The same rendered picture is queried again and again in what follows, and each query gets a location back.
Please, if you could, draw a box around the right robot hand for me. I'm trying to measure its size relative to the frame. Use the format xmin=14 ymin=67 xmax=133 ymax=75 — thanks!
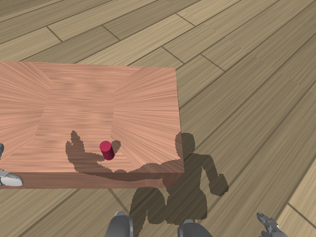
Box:
xmin=257 ymin=212 xmax=288 ymax=237

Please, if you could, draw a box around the left robot hand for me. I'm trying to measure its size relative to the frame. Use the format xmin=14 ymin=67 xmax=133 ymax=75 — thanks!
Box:
xmin=0 ymin=143 xmax=23 ymax=187

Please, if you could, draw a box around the can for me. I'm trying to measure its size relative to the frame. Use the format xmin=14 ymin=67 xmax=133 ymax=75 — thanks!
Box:
xmin=99 ymin=141 xmax=115 ymax=160

